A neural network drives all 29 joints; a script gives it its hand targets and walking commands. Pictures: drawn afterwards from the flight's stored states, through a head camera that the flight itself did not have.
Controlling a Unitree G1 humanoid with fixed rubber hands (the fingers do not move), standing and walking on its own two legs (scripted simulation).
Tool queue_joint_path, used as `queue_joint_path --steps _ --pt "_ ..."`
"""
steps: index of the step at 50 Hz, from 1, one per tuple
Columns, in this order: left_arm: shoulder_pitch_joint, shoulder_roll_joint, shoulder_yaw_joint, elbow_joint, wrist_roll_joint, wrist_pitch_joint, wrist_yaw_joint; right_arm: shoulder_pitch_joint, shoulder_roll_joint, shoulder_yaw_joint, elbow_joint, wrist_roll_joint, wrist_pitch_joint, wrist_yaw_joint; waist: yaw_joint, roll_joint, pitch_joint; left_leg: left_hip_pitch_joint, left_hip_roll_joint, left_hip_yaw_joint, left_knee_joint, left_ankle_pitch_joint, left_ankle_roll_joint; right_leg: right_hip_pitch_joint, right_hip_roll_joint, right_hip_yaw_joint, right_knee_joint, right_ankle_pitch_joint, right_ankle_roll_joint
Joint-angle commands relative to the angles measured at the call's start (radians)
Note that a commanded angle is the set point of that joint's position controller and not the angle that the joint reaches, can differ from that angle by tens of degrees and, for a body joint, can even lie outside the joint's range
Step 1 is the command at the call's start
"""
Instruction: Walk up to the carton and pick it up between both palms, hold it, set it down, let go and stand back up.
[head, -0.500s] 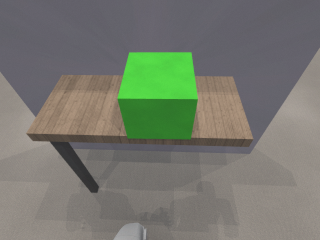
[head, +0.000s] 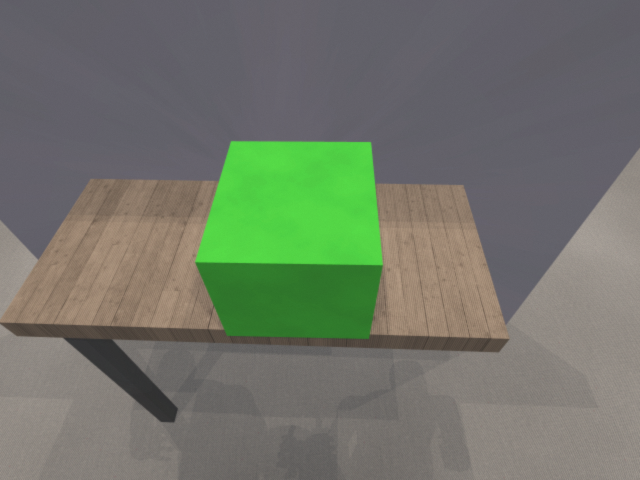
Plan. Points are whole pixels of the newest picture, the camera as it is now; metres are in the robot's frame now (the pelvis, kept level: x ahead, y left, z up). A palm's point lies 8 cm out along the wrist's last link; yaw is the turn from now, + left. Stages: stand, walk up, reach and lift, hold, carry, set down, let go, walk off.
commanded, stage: walk up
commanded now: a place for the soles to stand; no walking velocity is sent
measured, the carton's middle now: (299, 238) +0.45 +0.03 +0.02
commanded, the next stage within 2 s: none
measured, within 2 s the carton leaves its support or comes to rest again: neither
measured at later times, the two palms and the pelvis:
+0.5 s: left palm out of the picture +0.05 +0.23 -0.12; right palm out of the picture +0.06 -0.26 -0.12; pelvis +0.00 -0.01 +0.01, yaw +0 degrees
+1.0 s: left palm out of the picture +0.02 +0.27 -0.12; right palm out of the picture +0.02 -0.23 -0.12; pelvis +0.00 +0.02 +0.02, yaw -1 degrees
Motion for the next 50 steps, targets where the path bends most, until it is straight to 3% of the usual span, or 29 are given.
queue_joint_path --steps 1,2,4,5,8,12,14,16,19,20,21,25,26,27,31,33,35,36,38,39,42,43,46,47,48,50 --pt "-0.014 0.109 0.015 -0.045 -0.021 -0.004 -0.002 -0.005 -0.121 -0.014 -0.016 -0.001 -0.01 0.004 0.022 -0.07 -0.043 0.086 0.053 -0.058 -0.087 0.281 0.056 -0.006 -0.112 0.124 -0.217 0.304 -0.04" --pt "0.015 0.123 0.018 -0.036 -0.02 -0.008 0.001 -0.013 -0.135 -0.012 -0.001 0.002 -0.01 0.006 0.032 -0.072 -0.045 0.06 0.052 -0.053 -0.065 0.283 0.054 0.03 -0.123 0.137 -0.213 0.41 -0.03" --pt "0.012 0.151 0.029 -0.023 -0.021 -0.009 0.003 0.01 -0.109 0.005 0.027 -0.002 -0.009 0.002 0.023 -0.126 -0.038 0.051 0.045 -0.031 -0.073 0.23 0.046 0.067 -0.155 0.155 -0.214 0.484 -0.039" --pt "0.007 0.149 0.026 -0.02 -0.018 -0.006 0.005 0.009 -0.099 0.005 0.036 -0.002 -0.01 -0.002 0.013 -0.118 -0.05 0.063 0.044 -0.02 -0.087 0.239 0.047 0.071 -0.161 0.147 -0.22 0.495 -0.045" --pt "-0.004 0.147 0.025 -0.018 -0.018 -0.003 0.006 -0.013 -0.112 0.01 0.059 -0.002 -0.01 -0.006 0.024 -0.084 -0.053 0.093 0.049 -0.011 -0.098 0.296 0.046 0.077 -0.13 0.113 -0.203 0.541 -0.046" --pt "-0.015 0.152 0.028 -0.005 -0.016 0.003 0.007 -0.032 -0.116 0.008 0.077 -0.004 -0.003 -0.008 0.024 -0.094 -0.055 0.077 0.049 0.004 -0.104 0.262 0.039 0.103 -0.134 0.118 -0.226 0.53 -0.039" --pt "-0.014 0.159 0.025 0.007 -0.015 0.005 0.006 -0.047 -0.116 0.005 0.082 -0.002 0.001 -0.009 0.019 -0.068 -0.046 0.109 0.047 -0.004 -0.121 0.218 0.041 0.064 -0.148 0.144 -0.257 0.449 -0.035" --pt "-0.035 0.158 0.022 0.008 -0.015 0.006 0.005 -0.048 -0.118 0.01 0.099 -0.003 -0.001 -0.007 0.012 -0.042 -0.043 0.12 0.053 -0.004 -0.151 0.237 0.044 0.058 -0.126 0.117 -0.259 0.38 -0.046" --pt "-0.022 0.153 0.017 0.024 -0.013 0.008 0.003 -0.054 -0.128 0.012 0.111 0.002 0.0 -0.006 0.019 -0.054 -0.009 0.115 0.054 -0.02 -0.162 0.159 0.047 0.016 -0.121 0.144 -0.309 0.207 -0.052" --pt "-0.029 0.156 0.016 0.03 -0.015 0.008 0.004 -0.037 -0.128 0.014 0.127 0.004 -0.003 -0.006 0.008 -0.064 -0.009 0.117 0.057 -0.031 -0.177 0.159 0.045 0.028 -0.113 0.132 -0.316 0.175 -0.053" --pt "-0.029 0.151 0.015 0.033 -0.012 0.008 0.003 -0.034 -0.13 0.017 0.13 0.001 -0.005 -0.004 0.008 -0.036 -0.033 0.13 0.059 -0.037 -0.186 0.162 0.047 0.038 -0.107 0.128 -0.312 0.149 -0.052" --pt "-0.012 0.156 0.012 0.051 -0.014 0.008 0.0 -0.046 -0.152 0.018 0.152 0.009 -0.007 -0.003 0.023 0.008 0.01 0.094 0.063 -0.06 -0.221 0.097 0.051 0.023 -0.094 0.134 -0.329 0.035 -0.054" --pt "-0.002 0.153 0.006 0.066 -0.018 0.009 0.0 -0.045 -0.146 0.021 0.148 0.007 -0.007 -0.004 0.019 -0.011 0.002 0.104 0.061 -0.064 -0.228 0.077 0.049 0.013 -0.087 0.135 -0.33 0.016 -0.049" --pt "-0.007 0.155 0.006 0.077 -0.014 0.007 0.0 -0.036 -0.157 0.018 0.155 0.005 -0.008 -0.003 0.02 -0.023 0.011 0.107 0.066 -0.072 -0.231 0.098 0.051 0.019 -0.082 0.124 -0.323 0.032 -0.043" --pt "0.018 0.153 0.003 0.102 -0.013 0.003 0.002 -0.033 -0.155 0.019 0.165 0.011 -0.011 -0.002 0.027 0.028 0.006 0.08 0.066 -0.075 -0.267 0.035 0.055 0.037 -0.076 0.12 -0.309 0.027 -0.041" --pt "0.022 0.145 -0.001 0.115 -0.013 0.003 0.005 -0.033 -0.161 0.019 0.172 0.012 -0.009 -0.003 0.031 -0.009 0.023 0.066 0.074 -0.082 -0.259 0.081 0.066 0.044 -0.075 0.122 -0.311 0.057 -0.038" --pt "0.029 0.158 0.002 0.118 -0.011 0.0 0.004 -0.021 -0.158 0.022 0.177 0.009 -0.013 -0.003 0.022 -0.007 -0.006 0.085 0.073 -0.079 -0.255 0.077 0.068 0.058 -0.084 0.126 -0.306 0.058 -0.036" --pt "0.027 0.154 0.0 0.121 -0.011 0.001 0.007 -0.02 -0.16 0.023 0.182 0.009 -0.013 -0.002 0.024 0.026 0.014 0.065 0.071 -0.079 -0.257 0.072 0.067 0.059 -0.078 0.125 -0.305 0.066 -0.04" --pt "0.037 0.15 0.0 0.133 -0.014 0.003 0.006 -0.013 -0.166 0.023 0.193 0.007 -0.013 -0.004 0.03 0.009 0.012 0.065 0.068 -0.091 -0.275 0.036 0.066 0.049 -0.07 0.117 -0.302 0.035 -0.033" --pt "0.028 0.155 -0.001 0.135 -0.015 0.005 0.006 -0.01 -0.164 0.02 0.195 0.014 -0.013 -0.004 0.018 0.009 0.036 0.056 0.071 -0.094 -0.291 0.025 0.065 0.039 -0.067 0.111 -0.29 0.037 -0.034" --pt "0.05 0.147 -0.006 0.149 -0.016 0.004 0.006 -0.02 -0.173 0.022 0.196 0.012 -0.007 -0.005 0.037 0.003 0.051 0.011 0.073 -0.11 -0.304 -0.042 0.068 0.042 -0.062 0.109 -0.3 0.003 -0.028" --pt "0.039 0.15 -0.005 0.156 -0.013 0.003 0.007 -0.005 -0.165 0.023 0.204 0.012 -0.007 -0.005 0.027 -0.027 0.044 0.029 0.065 -0.099 -0.304 -0.03 0.063 0.039 -0.065 0.111 -0.296 0.0 -0.029" --pt "0.049 0.151 -0.012 0.164 -0.013 0.0 0.01 -0.012 -0.176 0.017 0.203 0.014 -0.01 -0.005 0.024 0.021 0.031 0.047 0.066 -0.105 -0.299 -0.003 0.064 0.039 -0.067 0.112 -0.285 0.044 -0.027" --pt "0.052 0.152 -0.013 0.17 -0.012 -0.003 0.011 -0.017 -0.166 0.02 0.205 0.006 -0.01 -0.006 0.032 0.014 0.035 0.053 0.068 -0.095 -0.298 0.017 0.063 0.029 -0.073 0.111 -0.293 0.062 -0.026" --pt "0.046 0.158 -0.013 0.175 -0.012 -0.003 0.011 0.0 -0.158 0.024 0.206 0.012 -0.012 -0.004 0.022 -0.032 0.03 0.069 0.066 -0.101 -0.293 0.051 0.061 0.036 -0.073 0.111 -0.286 0.076 -0.027" --pt "0.046 0.155 -0.013 0.173 -0.012 -0.005 0.01 0.004 -0.163 0.021 0.216 0.01 -0.013 -0.004 0.021 -0.009 0.005 0.075 0.067 -0.093 -0.278 0.086 0.064 0.058 -0.078 0.105 -0.288 0.088 -0.028"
